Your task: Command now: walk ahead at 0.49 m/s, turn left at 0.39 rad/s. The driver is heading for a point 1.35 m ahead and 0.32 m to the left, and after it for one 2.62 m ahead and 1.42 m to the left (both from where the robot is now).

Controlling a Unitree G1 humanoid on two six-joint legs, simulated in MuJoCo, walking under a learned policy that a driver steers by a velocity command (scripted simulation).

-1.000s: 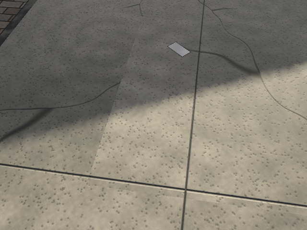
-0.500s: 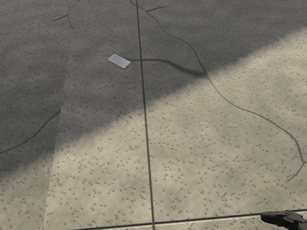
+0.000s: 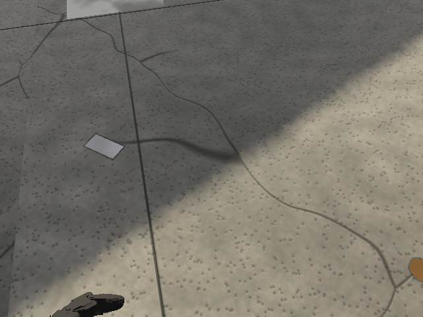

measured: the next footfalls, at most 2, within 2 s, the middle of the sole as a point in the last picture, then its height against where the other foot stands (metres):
left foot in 0.50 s outside the picture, level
right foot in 1.06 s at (159, 241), level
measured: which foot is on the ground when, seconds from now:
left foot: down 0.00-0.00, up 0.02-0.48, down 0.50-1.00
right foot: down 0.00-0.52, up 0.54-1.00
